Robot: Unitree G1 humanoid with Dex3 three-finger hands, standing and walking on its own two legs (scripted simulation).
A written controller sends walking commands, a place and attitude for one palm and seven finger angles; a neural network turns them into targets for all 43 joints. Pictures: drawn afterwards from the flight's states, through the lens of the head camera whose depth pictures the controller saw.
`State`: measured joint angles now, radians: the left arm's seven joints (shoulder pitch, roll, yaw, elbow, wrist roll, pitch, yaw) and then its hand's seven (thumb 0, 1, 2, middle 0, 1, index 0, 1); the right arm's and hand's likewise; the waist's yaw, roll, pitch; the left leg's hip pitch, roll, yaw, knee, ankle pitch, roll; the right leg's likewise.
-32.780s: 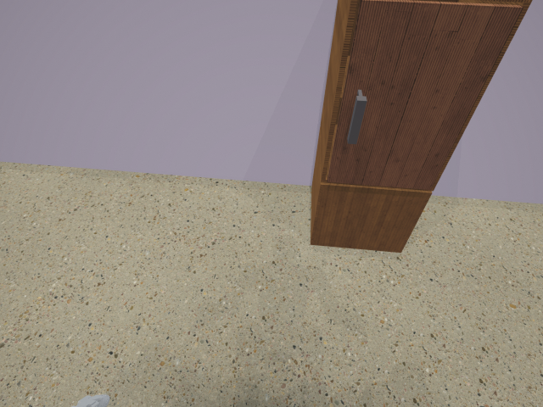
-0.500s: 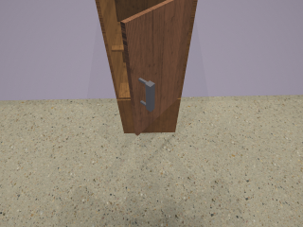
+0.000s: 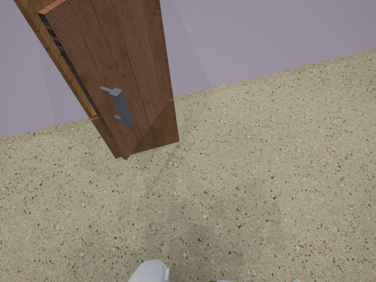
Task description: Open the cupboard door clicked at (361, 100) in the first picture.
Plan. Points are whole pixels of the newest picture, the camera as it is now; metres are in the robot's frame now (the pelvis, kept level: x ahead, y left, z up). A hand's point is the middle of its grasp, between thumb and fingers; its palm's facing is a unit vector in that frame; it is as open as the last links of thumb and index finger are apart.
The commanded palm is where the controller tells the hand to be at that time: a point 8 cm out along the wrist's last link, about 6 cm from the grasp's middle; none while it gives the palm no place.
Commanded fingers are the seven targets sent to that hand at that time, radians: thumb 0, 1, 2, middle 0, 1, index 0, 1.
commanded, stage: walk to a spot facing it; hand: left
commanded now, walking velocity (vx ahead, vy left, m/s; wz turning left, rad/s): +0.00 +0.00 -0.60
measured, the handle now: (116, 106) +0.57 +0.27 -0.05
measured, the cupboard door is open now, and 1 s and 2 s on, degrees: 48 48 48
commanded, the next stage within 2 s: none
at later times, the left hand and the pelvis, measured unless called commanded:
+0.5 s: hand (111, 264) +0.16 +0.21 -0.16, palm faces -0.26 -0.93 -0.26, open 7.4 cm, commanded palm none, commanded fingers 0.00 0.90 0.90 -0.20 -0.30 -0.20 -0.30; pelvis +0.00 +0.02 -0.01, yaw -18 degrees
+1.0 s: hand (178, 216) +0.28 +0.06 -0.16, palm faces -0.61 -0.78 -0.17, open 7.4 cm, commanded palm none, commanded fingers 0.00 0.90 0.90 -0.20 -0.30 -0.20 -0.30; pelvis +0.06 -0.03 +0.00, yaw -36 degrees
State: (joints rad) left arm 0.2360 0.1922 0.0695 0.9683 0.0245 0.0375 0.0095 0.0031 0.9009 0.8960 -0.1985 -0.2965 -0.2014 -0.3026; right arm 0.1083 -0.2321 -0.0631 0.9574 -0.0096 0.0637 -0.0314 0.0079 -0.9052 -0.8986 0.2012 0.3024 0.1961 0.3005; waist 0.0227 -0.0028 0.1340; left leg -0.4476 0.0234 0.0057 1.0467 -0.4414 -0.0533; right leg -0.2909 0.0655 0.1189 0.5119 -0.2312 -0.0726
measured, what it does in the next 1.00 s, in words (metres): steps on the spot, turning right: left foot, then right foot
